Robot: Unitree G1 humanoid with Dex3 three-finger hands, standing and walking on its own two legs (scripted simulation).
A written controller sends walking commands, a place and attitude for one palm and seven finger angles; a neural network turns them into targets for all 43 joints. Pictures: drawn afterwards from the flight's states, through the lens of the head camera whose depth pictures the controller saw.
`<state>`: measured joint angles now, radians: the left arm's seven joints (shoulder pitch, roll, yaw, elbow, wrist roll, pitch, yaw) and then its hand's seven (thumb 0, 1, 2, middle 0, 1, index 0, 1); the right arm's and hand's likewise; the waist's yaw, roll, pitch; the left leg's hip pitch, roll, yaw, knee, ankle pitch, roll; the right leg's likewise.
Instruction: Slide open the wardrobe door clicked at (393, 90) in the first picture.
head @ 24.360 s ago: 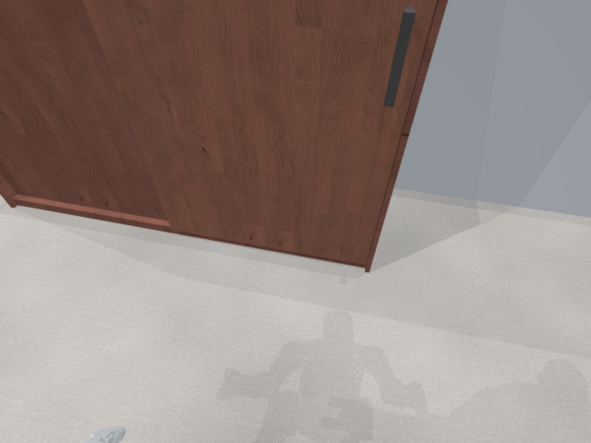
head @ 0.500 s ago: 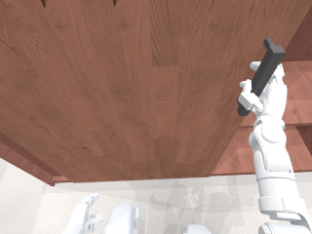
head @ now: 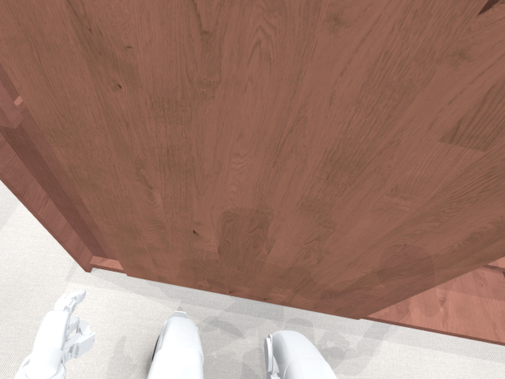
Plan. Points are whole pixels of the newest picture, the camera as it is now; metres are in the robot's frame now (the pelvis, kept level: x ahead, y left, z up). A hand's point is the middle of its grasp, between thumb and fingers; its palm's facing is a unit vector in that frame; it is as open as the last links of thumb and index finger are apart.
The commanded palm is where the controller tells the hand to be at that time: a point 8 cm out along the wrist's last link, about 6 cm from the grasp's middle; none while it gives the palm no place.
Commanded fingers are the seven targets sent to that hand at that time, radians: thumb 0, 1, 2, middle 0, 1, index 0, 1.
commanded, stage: stop walking and hold the door there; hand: right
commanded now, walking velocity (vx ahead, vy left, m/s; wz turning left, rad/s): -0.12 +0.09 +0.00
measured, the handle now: out of the picture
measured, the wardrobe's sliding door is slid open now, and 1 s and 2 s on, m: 0.68 0.68 0.68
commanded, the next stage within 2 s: none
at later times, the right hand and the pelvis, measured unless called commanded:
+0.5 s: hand out of the picture +0.29 -0.39 +0.17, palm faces +0.62 +0.70 -0.34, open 6.9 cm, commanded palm +0.24 -0.40 +0.12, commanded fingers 0.00 -0.90 -0.90 0.45 1.40 0.45 1.40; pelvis -0.01 -0.02 +0.05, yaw +2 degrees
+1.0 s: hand out of the picture +0.30 -0.39 +0.16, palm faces +0.57 +0.75 -0.34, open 6.2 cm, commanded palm +0.25 -0.41 +0.12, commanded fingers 0.00 -0.90 -0.90 0.45 1.40 0.45 1.40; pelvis -0.02 -0.05 +0.05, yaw +2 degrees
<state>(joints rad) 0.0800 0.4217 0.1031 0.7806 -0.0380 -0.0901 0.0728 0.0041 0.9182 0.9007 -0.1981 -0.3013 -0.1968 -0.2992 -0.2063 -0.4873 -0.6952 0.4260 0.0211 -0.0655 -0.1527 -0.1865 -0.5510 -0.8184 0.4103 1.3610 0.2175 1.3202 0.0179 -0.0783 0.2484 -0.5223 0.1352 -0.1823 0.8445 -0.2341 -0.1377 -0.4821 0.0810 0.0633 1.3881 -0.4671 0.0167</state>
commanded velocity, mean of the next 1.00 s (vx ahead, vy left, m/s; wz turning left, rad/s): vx -0.05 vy -0.02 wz -0.03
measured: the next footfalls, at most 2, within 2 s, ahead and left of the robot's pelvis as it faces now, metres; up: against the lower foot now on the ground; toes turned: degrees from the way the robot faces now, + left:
right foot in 0.08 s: +0.08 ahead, -0.15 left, +0.00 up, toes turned +4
left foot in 0.34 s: +0.06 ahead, +0.09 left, +0.00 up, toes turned +6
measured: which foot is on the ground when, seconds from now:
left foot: down 0.00-0.08, up 0.10-0.32, down 0.34-1.00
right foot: up 0.00-0.06, down 0.08-0.96, up 0.98-1.00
